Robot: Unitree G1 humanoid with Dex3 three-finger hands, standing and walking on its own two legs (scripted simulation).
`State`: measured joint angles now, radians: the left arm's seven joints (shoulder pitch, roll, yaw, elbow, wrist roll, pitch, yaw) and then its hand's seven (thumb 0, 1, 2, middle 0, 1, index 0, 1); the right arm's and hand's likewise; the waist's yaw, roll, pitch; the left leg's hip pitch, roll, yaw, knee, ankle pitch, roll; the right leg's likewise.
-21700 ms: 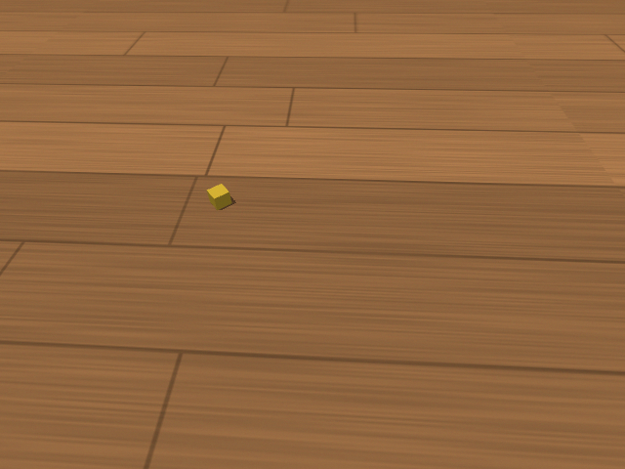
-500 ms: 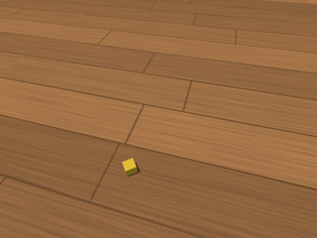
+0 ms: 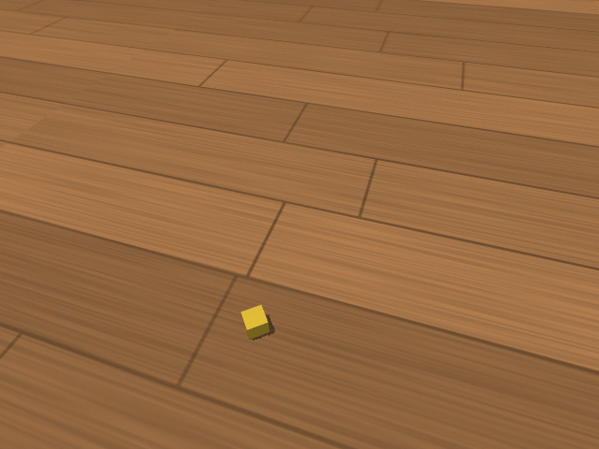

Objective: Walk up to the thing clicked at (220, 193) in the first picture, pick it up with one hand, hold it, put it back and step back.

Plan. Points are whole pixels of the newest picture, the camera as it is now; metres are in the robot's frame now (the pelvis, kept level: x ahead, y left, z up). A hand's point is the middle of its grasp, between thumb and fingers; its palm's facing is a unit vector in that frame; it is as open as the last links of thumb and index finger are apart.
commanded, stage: walk up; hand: left
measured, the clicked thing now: (255, 322) +0.70 +0.20 -0.74
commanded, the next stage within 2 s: none
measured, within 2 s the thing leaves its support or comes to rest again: neither
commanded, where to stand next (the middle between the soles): +0.30 -0.01 m, yaw -5 degrees
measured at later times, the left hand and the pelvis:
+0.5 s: hand (142, 389) +0.26 +0.29 -0.15, palm faces -0.11 -0.91 -0.39, open 7.4 cm; pelvis +0.16 +0.02 -0.02, yaw -3 degrees
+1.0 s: hand (161, 351) +0.34 +0.29 -0.18, palm faces -0.08 -0.94 -0.34, open 7.4 cm; pelvis +0.24 +0.03 -0.02, yaw -4 degrees
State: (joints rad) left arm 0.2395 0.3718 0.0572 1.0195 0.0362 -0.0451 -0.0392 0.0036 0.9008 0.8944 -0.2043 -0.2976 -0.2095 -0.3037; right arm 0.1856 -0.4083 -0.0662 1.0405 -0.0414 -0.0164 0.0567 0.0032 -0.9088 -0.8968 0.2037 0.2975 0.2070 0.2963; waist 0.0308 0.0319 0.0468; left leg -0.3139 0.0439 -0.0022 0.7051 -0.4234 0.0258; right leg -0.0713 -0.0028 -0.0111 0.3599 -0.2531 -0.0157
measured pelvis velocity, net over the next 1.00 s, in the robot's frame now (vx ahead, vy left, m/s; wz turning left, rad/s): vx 0.24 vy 0.03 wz -0.07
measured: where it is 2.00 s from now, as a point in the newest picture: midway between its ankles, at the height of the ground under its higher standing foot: outside the picture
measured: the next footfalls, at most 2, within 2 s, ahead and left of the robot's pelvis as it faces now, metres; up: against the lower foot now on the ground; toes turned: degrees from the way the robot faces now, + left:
left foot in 0.06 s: +0.11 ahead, +0.14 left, +0.00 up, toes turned +3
right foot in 0.48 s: +0.26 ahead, -0.13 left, +0.00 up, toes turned -4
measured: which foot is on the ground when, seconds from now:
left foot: up 0.00-0.04, down 0.06-0.52, up 0.54-0.78, down 0.80-1.00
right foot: down 0.00-0.08, up 0.10-0.46, down 0.48-1.00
